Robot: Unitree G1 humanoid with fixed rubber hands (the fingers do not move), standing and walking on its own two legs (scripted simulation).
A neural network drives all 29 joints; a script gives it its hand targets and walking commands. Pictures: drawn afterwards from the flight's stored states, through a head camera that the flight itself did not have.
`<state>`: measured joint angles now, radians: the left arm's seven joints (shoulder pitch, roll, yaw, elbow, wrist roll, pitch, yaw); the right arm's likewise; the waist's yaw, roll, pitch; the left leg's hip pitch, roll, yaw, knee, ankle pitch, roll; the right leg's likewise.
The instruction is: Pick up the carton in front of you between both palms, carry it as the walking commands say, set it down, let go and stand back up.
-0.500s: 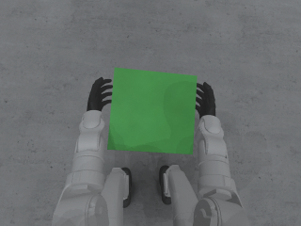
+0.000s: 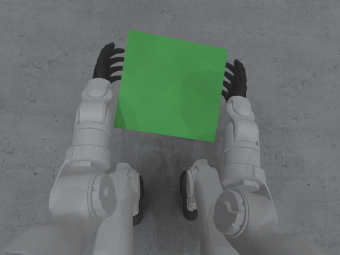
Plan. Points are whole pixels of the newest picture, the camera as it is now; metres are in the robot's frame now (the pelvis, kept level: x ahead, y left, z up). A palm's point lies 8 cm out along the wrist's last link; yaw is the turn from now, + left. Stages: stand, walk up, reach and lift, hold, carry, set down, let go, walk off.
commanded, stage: set down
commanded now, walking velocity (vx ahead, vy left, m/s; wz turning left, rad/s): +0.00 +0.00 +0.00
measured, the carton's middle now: (166, 96) +0.46 -0.01 -0.16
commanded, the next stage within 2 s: none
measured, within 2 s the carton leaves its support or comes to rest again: rests again in 1.42 s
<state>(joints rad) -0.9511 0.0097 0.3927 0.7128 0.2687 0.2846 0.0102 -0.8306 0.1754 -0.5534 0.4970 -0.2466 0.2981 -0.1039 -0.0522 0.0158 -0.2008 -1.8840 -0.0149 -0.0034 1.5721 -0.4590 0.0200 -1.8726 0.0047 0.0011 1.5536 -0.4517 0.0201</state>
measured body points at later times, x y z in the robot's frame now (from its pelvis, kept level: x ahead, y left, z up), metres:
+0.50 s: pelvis -0.02 +0.01 -0.11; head +0.31 +0.03 +0.20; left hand +0.53 +0.13 -0.24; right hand +0.47 -0.17 -0.24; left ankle +0.10 +0.11 -0.51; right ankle +0.10 -0.13 -0.51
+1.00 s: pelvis -0.01 +0.01 -0.16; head +0.34 +0.05 +0.12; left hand +0.55 +0.12 -0.34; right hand +0.49 -0.18 -0.30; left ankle +0.09 +0.11 -0.51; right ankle +0.10 -0.13 -0.51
